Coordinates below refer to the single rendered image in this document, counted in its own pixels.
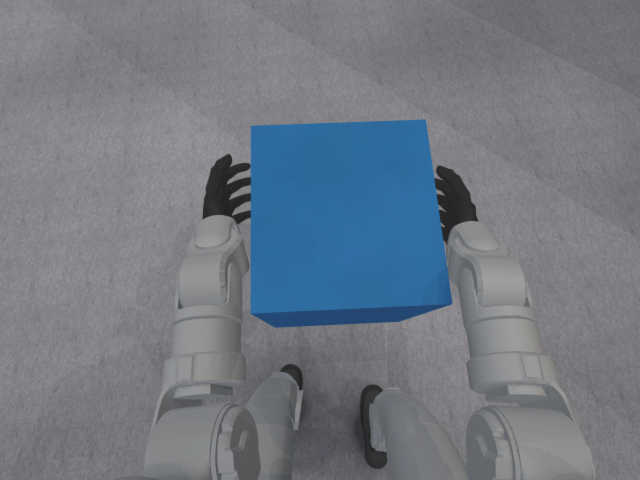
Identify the robot right hand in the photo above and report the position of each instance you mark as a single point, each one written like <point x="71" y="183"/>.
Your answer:
<point x="456" y="202"/>

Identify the robot left hand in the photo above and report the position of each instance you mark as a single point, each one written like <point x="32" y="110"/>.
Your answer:
<point x="218" y="192"/>

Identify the robot left forearm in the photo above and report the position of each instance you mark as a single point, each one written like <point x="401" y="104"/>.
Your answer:
<point x="206" y="360"/>

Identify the robot right shin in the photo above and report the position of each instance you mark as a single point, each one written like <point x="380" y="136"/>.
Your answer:
<point x="385" y="392"/>

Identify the robot left upper arm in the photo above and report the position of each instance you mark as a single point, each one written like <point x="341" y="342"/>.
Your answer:
<point x="210" y="442"/>

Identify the robot left thigh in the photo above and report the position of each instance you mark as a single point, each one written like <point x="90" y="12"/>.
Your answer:
<point x="275" y="407"/>

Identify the carton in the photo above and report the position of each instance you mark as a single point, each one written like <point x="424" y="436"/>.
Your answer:
<point x="345" y="224"/>

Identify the robot right forearm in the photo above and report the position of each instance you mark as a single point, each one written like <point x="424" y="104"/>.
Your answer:
<point x="508" y="363"/>

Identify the robot right upper arm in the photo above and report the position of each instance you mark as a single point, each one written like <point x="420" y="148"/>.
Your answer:
<point x="525" y="443"/>

